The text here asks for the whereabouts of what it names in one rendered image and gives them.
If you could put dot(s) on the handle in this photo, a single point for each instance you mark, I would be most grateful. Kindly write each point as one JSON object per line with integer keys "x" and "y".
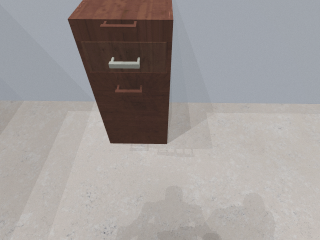
{"x": 124, "y": 64}
{"x": 118, "y": 28}
{"x": 128, "y": 92}

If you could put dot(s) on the cabinet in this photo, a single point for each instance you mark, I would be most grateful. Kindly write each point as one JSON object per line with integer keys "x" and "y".
{"x": 128, "y": 119}

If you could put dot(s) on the drawer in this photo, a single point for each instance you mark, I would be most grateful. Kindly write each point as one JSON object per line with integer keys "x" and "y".
{"x": 152, "y": 55}

